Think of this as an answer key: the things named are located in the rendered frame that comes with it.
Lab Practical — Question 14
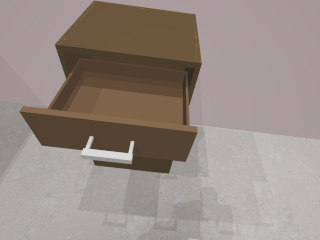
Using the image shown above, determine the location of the drawer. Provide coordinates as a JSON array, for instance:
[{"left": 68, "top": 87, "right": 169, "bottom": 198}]
[{"left": 19, "top": 58, "right": 198, "bottom": 162}]

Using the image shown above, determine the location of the cabinet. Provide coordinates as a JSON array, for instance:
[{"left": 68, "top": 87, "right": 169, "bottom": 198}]
[{"left": 55, "top": 0, "right": 202, "bottom": 174}]

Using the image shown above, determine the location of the handle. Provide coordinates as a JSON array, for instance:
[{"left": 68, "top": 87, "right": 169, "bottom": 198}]
[{"left": 81, "top": 136, "right": 135, "bottom": 164}]

